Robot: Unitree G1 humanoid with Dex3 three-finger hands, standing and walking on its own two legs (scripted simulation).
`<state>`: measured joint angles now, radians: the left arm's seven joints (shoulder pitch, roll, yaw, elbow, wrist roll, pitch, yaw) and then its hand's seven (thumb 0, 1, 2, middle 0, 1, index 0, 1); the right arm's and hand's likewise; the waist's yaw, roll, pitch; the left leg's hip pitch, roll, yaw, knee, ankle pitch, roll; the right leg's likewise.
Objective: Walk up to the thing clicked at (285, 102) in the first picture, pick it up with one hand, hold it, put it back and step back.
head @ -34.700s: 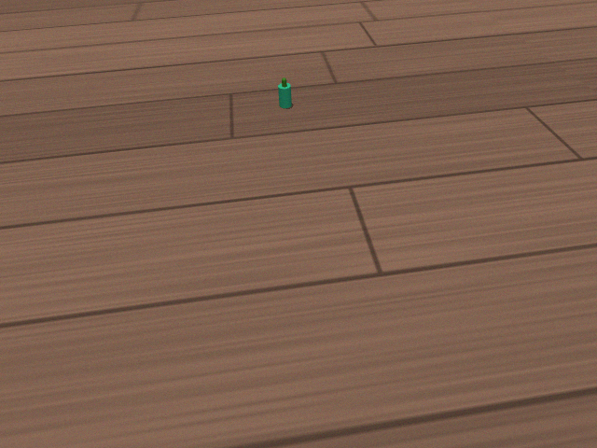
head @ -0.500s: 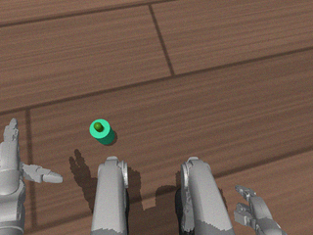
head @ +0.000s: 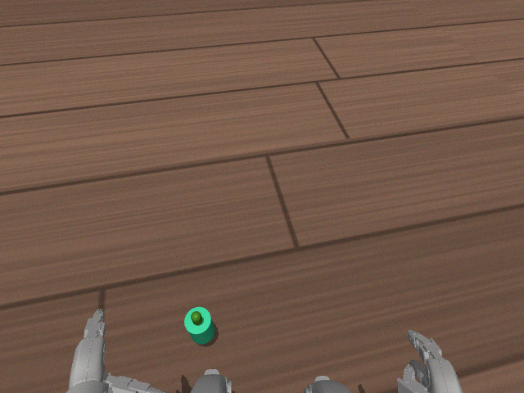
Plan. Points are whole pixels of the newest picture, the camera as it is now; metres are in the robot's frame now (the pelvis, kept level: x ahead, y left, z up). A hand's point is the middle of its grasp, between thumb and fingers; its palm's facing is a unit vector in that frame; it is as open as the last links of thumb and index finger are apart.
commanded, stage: home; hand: left
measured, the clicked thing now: (199, 323) +0.40 +0.19 -0.59
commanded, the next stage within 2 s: stand in 1.88 s
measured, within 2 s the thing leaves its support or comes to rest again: neither
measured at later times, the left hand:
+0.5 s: hand (139, 380) +0.17 +0.18 -0.02, palm faces +0.12 -0.95 -0.30, open 17.7 cm
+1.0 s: hand (147, 389) +0.16 +0.17 -0.02, palm faces +0.11 -0.95 -0.29, open 17.7 cm
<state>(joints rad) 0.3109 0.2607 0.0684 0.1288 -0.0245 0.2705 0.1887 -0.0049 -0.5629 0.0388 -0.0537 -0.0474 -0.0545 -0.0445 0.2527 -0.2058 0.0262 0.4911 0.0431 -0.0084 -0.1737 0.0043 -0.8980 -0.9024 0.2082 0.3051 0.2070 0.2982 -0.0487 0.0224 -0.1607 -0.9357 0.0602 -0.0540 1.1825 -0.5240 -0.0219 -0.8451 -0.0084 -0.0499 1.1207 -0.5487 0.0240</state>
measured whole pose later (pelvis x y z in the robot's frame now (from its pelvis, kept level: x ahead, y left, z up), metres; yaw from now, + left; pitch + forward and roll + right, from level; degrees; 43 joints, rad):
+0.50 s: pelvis +0.01 -0.01 +0.03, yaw +1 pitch +8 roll -2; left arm 0.47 0.21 -0.01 -0.03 -0.01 0.31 0.15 -0.01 -0.59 0.02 -0.05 -0.04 -0.05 -0.04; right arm 0.26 -0.21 0.03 0.47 0.01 -0.10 -0.19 0.01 -0.90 -0.90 0.21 0.31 0.21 0.30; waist -0.02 0.04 -0.11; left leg -0.67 0.05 -0.05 0.99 -0.47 -0.03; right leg -0.58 -0.01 -0.05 0.93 -0.50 0.02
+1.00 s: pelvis +0.00 -0.02 +0.04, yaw +1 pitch +7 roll -2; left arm 0.46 0.20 -0.01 0.01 -0.02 0.29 0.13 -0.01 -0.59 0.02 -0.05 -0.04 -0.05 -0.04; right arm 0.28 -0.21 0.03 0.50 0.01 -0.11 -0.19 0.01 -0.90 -0.90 0.21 0.30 0.21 0.30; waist -0.03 0.04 -0.10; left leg -0.65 0.06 -0.05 0.96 -0.43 -0.04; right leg -0.57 -0.01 -0.05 0.92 -0.47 0.01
